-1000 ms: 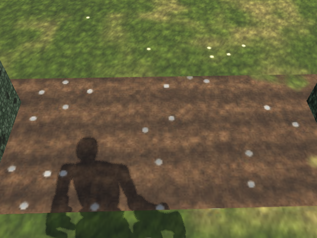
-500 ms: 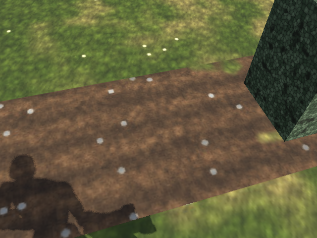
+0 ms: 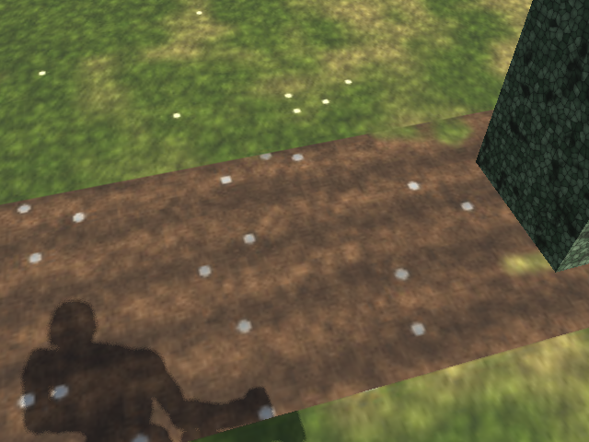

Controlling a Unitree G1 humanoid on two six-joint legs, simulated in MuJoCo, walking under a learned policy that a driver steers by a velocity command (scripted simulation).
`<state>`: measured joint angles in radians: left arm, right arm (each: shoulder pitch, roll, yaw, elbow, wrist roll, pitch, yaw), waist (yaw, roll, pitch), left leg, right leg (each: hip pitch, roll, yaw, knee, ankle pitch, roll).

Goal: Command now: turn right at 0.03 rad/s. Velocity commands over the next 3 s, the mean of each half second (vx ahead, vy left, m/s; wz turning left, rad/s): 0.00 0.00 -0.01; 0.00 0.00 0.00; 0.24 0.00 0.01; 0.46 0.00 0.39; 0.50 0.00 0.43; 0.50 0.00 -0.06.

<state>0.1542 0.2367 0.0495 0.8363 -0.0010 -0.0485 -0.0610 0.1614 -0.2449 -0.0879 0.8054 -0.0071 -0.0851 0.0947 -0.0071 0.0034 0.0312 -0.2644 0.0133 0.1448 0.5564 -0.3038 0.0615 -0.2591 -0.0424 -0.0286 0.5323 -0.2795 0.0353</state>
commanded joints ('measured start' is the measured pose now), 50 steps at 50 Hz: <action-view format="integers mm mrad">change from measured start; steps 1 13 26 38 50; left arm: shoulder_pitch -14 -13 -28 -38 -39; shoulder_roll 112 131 150 166 174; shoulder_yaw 24 20 15 10 6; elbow -38 43 134 203 247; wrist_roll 0 2 4 6 7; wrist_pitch -11 -6 -8 -6 -10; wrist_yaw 5 18 27 27 24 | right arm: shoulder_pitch -13 -19 -13 2 26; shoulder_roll -119 -138 -156 -164 -166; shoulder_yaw -31 -35 -32 -23 -13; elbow -46 19 90 149 195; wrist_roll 1 0 1 0 2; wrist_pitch -14 -17 -18 -15 -11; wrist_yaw -2 -4 -7 -9 -13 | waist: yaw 1 9 11 11 10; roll -6 4 5 2 -4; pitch -64 -57 -46 -36 -34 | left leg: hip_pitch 67 97 115 116 107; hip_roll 83 82 76 64 53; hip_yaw -107 -115 -125 -126 -119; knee -101 -110 -105 -91 -67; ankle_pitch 204 233 259 257 256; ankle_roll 21 19 25 26 21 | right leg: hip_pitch -17 -1 0 -5 -14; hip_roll -21 -14 -14 -17 -18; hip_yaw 31 12 -6 -17 -22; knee -77 -78 -62 -41 -15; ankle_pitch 99 104 108 117 126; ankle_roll -42 -36 -33 -38 -44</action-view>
